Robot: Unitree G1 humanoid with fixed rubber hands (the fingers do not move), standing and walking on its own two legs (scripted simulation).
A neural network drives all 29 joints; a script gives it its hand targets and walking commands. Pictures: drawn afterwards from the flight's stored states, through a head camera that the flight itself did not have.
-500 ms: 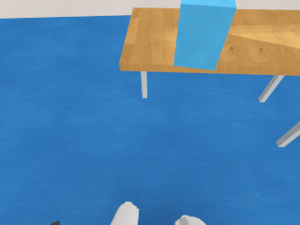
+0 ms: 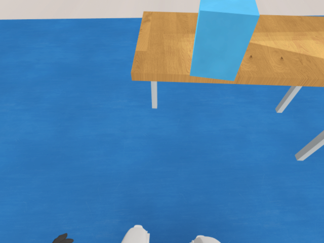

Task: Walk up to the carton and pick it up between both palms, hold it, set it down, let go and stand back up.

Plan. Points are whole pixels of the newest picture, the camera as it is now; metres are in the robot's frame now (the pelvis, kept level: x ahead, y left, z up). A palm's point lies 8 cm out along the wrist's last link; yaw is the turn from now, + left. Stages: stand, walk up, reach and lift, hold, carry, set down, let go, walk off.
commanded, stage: walk up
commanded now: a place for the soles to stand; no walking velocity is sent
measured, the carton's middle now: (218, 27) +0.81 -0.16 +0.11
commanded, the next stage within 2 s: none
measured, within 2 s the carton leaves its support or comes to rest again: neither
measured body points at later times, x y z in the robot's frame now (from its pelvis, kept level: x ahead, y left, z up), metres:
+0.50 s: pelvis +0.06 -0.05 +0.00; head +0.07 -0.04 +0.45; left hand +0.17 +0.27 -0.10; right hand +0.08 -0.37 -0.12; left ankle +0.05 +0.13 -0.65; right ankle +0.10 -0.13 -0.68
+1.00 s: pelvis +0.17 -0.02 +0.02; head +0.19 +0.01 +0.47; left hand +0.21 +0.29 -0.11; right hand +0.28 -0.34 -0.07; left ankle +0.25 +0.12 -0.68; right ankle +0.15 -0.14 -0.63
